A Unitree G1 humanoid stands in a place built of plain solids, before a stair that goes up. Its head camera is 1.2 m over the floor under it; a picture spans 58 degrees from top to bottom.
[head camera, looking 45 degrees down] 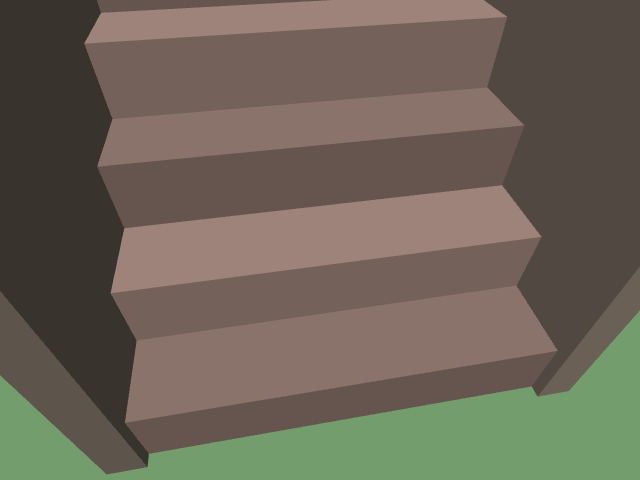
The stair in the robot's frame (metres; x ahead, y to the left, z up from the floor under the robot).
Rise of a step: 0.20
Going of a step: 0.22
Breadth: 1.09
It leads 10 degrees to the left of straight ahead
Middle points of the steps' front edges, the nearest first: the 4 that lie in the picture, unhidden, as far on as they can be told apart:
0.50 -0.09 0.20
0.72 -0.05 0.40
0.94 -0.01 0.60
1.16 0.03 0.80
